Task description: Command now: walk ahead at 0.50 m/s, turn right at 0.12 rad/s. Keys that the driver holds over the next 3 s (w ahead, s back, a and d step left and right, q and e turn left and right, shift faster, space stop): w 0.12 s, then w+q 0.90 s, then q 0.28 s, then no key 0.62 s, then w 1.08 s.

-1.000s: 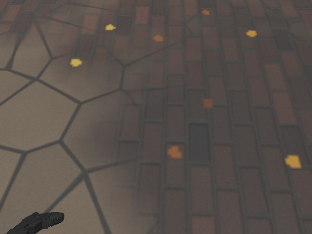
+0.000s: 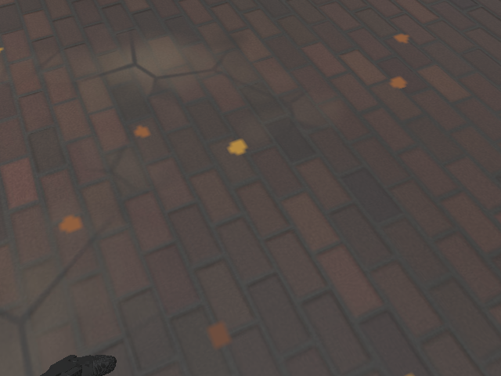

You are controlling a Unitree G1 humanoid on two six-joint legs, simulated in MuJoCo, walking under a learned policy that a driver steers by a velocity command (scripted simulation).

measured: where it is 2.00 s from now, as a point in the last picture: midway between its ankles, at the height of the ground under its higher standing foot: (179, 255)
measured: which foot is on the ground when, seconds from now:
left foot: up 0.00-0.44, down 0.46-0.96, up 0.98-1.00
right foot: down 0.00-0.48, up 0.50-0.92, down 0.94-1.00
